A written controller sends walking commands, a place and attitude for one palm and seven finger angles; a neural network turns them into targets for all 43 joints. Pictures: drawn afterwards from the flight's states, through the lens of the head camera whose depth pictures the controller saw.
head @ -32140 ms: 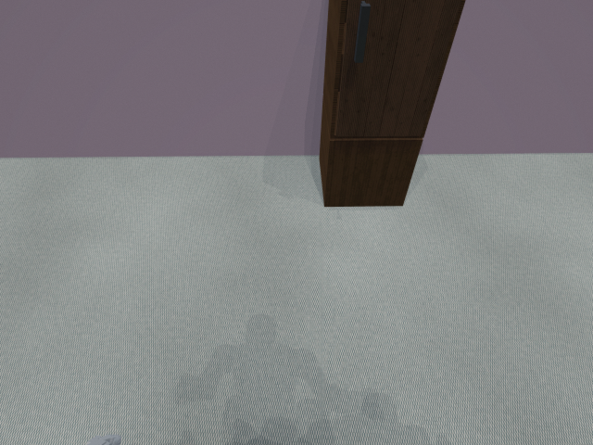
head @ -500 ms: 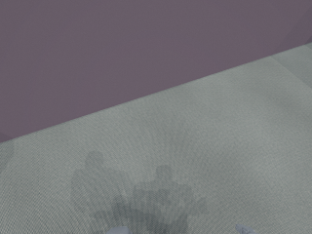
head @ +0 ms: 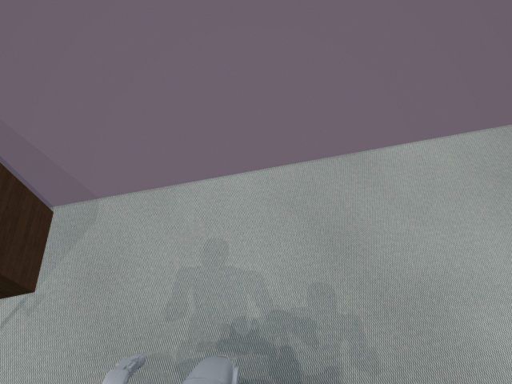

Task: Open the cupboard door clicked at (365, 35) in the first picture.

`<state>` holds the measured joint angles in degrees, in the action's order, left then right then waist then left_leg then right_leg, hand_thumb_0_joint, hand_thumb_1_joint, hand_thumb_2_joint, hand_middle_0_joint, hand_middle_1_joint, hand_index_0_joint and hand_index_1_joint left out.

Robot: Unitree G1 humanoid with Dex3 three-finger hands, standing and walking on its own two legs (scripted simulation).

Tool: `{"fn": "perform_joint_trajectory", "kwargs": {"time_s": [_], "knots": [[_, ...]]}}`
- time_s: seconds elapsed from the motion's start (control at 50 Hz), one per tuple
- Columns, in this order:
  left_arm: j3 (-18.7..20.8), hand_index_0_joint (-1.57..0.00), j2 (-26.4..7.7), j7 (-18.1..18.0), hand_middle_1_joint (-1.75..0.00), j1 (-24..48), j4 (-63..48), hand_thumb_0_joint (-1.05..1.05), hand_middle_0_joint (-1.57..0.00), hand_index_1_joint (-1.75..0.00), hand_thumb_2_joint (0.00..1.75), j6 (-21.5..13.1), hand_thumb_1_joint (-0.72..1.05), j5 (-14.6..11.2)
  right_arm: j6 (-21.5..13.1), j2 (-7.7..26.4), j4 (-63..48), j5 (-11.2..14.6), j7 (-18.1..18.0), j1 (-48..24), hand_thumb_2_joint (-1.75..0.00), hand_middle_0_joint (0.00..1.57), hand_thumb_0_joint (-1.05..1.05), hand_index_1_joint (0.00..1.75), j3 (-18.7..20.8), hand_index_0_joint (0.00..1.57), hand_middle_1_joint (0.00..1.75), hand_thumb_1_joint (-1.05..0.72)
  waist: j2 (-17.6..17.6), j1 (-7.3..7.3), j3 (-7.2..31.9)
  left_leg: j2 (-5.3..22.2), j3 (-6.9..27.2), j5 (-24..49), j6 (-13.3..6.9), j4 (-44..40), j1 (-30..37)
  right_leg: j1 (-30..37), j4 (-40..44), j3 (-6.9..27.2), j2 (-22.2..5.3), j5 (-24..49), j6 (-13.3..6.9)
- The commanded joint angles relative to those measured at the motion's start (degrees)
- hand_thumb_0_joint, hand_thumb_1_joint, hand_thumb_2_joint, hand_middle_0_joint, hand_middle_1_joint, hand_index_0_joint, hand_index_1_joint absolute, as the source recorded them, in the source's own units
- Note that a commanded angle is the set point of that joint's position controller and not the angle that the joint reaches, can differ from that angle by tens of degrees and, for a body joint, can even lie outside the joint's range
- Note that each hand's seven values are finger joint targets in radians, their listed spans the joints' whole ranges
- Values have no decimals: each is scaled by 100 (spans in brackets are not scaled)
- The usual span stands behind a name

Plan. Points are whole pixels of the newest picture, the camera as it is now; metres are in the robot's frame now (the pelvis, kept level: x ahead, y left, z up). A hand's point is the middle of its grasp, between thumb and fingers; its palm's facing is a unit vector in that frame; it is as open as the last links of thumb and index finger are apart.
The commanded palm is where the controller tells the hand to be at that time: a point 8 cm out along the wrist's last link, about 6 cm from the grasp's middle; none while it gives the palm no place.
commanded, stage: turn to face it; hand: left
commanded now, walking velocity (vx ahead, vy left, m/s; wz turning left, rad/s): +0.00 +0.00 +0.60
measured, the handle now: out of the picture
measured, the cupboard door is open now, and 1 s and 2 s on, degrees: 54 54 54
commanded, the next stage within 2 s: take the last steps up to it in 1.62 s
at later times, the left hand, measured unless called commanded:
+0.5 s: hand out of the picture +0.03 +0.24 -0.16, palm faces +0.32 -0.91 -0.27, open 7.4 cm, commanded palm none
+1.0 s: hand out of the picture -0.06 +0.18 -0.18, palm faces +0.62 -0.75 -0.22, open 7.3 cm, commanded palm none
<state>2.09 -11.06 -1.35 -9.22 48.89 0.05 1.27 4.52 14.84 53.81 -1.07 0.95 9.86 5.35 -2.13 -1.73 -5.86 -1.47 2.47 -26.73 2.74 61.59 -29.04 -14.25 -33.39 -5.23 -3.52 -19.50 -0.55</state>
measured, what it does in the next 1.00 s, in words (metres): steps on the spot, turning left: left foot, then right foot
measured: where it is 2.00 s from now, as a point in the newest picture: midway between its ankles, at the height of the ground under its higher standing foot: outside the picture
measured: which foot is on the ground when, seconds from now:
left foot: up 0.00-0.26, down 0.28-0.62, up 0.64-0.96, down 0.98-1.00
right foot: down 0.00-0.26, up 0.28-0.60, down 0.62-0.98, up 1.00-1.00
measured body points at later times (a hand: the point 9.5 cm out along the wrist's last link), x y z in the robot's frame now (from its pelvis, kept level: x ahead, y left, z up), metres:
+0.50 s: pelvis +0.01 +0.01 +0.00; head +0.06 +0.03 +0.45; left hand +0.01 +0.29 -0.14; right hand +0.19 -0.21 -0.13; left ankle -0.01 +0.13 -0.73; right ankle +0.04 -0.14 -0.68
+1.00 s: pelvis +0.02 -0.01 -0.01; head +0.05 +0.03 +0.43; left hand -0.09 +0.22 -0.17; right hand +0.28 -0.15 -0.13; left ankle -0.02 +0.08 -0.74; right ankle +0.07 -0.13 -0.73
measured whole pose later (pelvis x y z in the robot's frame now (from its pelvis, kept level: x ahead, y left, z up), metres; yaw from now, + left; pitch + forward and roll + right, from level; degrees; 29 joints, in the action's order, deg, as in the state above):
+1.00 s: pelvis +0.02 -0.01 -0.01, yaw +38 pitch +0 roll +1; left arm 3.2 -13.4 -0.6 -14.2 51.4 1.2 1.1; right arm 2.7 13.7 51.7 -1.1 2.0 5.7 4.0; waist 3.5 0.0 -5.9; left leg 0.5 -5.2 -15.3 -0.3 35.4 -18.8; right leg -15.3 -43.2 -13.7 -10.1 -26.6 2.8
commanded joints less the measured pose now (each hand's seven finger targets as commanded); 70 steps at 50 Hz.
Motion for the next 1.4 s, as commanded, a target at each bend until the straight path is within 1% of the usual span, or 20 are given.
{"fn": "perform_joint_trajectory", "kwargs": {"time_s": [0.0,0.14,0.2,0.22,0.24,0.26,0.34,0.54,0.56,0.6,0.7,0.9,0.92,0.96,0.98,1.1,1.3,1.32,1.36,1.38], "knots": [[268,-20,-990,-71,-30,-173,-328,0,-20,-30,90,-95,90,-5,-113,278,-547,29,83,-372,-90,20,0,30,32,20,30,-90,1460,140,500,319,-289,244,153,459,-467,831,1239,409,-1469,3360,-519],[411,-20,-1297,-56,-30,-633,-99,0,-20,-30,90,-63,90,64,-190,115,-677,61,126,-778,-90,20,0,30,-59,20,30,-90,1441,425,671,258,-819,70,39,-1754,365,1175,802,89,-1780,3614,-546],[451,-20,-1352,1,-30,-564,-120,0,-20,-30,90,-34,90,-6,-265,310,-584,31,95,-275,-90,20,0,30,-23,20,30,-90,1036,123,913,98,-984,1092,-101,-3165,1526,712,-60,-316,-1650,3359,-180],[434,-20,-1241,31,-30,-498,-184,0,-20,-30,90,-15,90,-47,-317,677,-478,3,79,200,-90,20,0,30,73,20,30,-90,350,-161,1257,580,-418,2235,-343,-3644,2605,-92,-1054,-568,-1444,2582,123],[318,-20,-788,84,-30,-346,-430,0,-20,-30,90,11,90,-83,-340,1379,-466,-47,43,618,-90,20,0,30,256,20,30,-90,-1587,-381,1418,2280,1924,4440,-1199,-3830,3482,-1838,-2538,-627,-509,-1314,580],[262,-20,-805,45,-30,37,-641,0,-20,-30,90,84,90,-20,-296,1575,-345,-17,-11,978,-90,20,0,30,272,20,30,-90,-1151,-506,1440,2771,2183,4589,-1728,-3920,3107,-2062,-3184,105,-404,-2031,490],[321,-20,-801,97,-30,82,-306,0,-20,-30,90,158,90,-7,-366,1015,-609,-50,-165,-82,-90,20,0,30,99,20,30,-90,-852,28,750,1666,1286,2829,-1215,-4246,1768,-1887,-3376,583,-362,-611,510],[291,-20,-740,76,-30,-493,-260,0,-20,-30,90,61,90,-65,-283,1008,-685,-24,-117,-350,-90,20,0,30,159,20,30,-90,-654,291,948,1122,1375,2801,-967,-3614,1121,201,-48,177,303,123,442],[340,-20,-859,50,-30,-741,-217,0,-20,-30,90,10,90,-58,-277,888,-727,11,-106,-435,-90,20,0,30,155,20,30,-90,-403,442,990,877,1265,2289,-744,-3259,639,878,808,294,110,576,399],[472,-20,-1688,-28,-30,-889,-250,0,-20,-30,90,-59,90,75,-294,376,-942,57,-28,-477,-90,20,0,30,90,20,30,-90,2050,592,939,-312,-119,-874,-37,-636,-699,1280,1906,2732,-2470,1167,-698],[270,-20,-988,-64,-30,-115,-398,0,-20,-30,90,-83,90,7,-138,287,-589,17,84,-393,-90,20,0,30,43,20,30,-90,1414,117,537,298,-186,180,107,676,-464,639,1303,596,-1514,2807,-558],[446,-20,-1361,-10,-30,-653,-80,0,-20,-30,90,-45,90,20,-251,200,-589,46,96,-461,-90,20,0,30,-61,20,30,-90,1286,249,826,110,-1003,719,-61,-2736,1082,962,310,-226,-1740,3538,-304],[452,-20,-1346,13,-30,-564,-97,0,-20,-30,90,-24,90,-20,-278,377,-530,25,89,-150,-90,20,0,30,-17,20,30,-90,1047,40,937,151,-926,1331,-148,-3390,1816,468,-219,-399,-1677,3147,-91],[284,-20,-718,80,-30,-206,-510,0,-20,-30,90,33,90,-83,-327,1511,-421,-46,17,731,-90,20,0,30,275,20,30,-90,-1770,-469,1299,2544,2275,4696,-1506,-4028,3244,-2004,-2713,-543,-424,-1969,611],[272,-20,-876,25,-30,183,-645,0,-20,-30,90,120,90,-7,-304,1531,-282,-24,-39,982,-90,20,0,30,259,20,30,-90,-1015,-535,1333,2716,2302,4012,-1796,-4054,2933,-2136,-3270,218,-407,-2009,501],[325,-20,-753,115,-30,-159,-187,0,-20,-30,90,178,90,-8,-385,964,-601,-40,-146,-154,-90,20,0,30,64,20,30,-90,-523,120,769,1437,1097,2190,-1121,-4380,1631,-1605,-2902,491,-251,-374,519],[294,-20,-699,46,-30,-535,-207,0,-20,-30,90,62,90,-67,-270,903,-623,-28,-109,-230,-90,20,0,30,150,20,30,-90,-631,286,918,1063,1575,2205,-966,-3749,906,373,215,233,297,169,394],[343,-20,-884,13,-30,-784,-153,0,-20,-30,90,4,90,-50,-269,744,-660,15,-93,-281,-90,20,0,30,139,20,30,-90,-273,429,986,775,1373,1798,-712,-3288,433,1068,1072,514,-22,477,314],[443,-20,-1618,-41,-30,-791,-206,0,-20,-30,90,-47,90,72,-283,320,-856,37,-27,-346,-90,20,0,30,78,20,30,-90,1835,502,829,-279,-11,-800,-92,-617,-681,1059,1946,2681,-2501,912,-781],[392,-20,-1356,-70,-30,-612,-247,0,-20,-30,90,-79,90,27,-204,519,-722,-9,-23,-343,-90,20,0,30,116,20,30,-90,1564,401,672,19,288,-538,-127,351,-518,388,1953,2489,-2340,712,-900]]}}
